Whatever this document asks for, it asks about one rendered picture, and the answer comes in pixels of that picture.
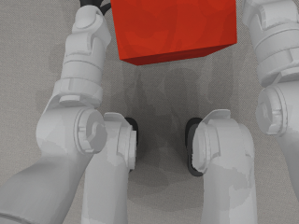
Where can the left robot upper arm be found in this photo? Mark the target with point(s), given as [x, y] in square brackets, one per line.
[42, 193]

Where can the left robot forearm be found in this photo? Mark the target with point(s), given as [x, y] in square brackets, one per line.
[83, 64]

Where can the right robot upper arm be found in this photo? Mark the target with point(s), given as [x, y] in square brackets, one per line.
[277, 114]

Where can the robot left hand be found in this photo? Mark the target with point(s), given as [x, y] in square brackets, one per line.
[96, 3]

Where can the carton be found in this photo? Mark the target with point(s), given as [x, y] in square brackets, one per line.
[160, 31]

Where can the robot right foot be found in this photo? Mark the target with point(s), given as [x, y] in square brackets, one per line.
[190, 129]

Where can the right robot thigh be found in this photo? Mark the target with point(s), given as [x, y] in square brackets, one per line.
[228, 173]

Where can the right robot forearm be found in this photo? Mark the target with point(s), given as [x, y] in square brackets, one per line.
[274, 34]

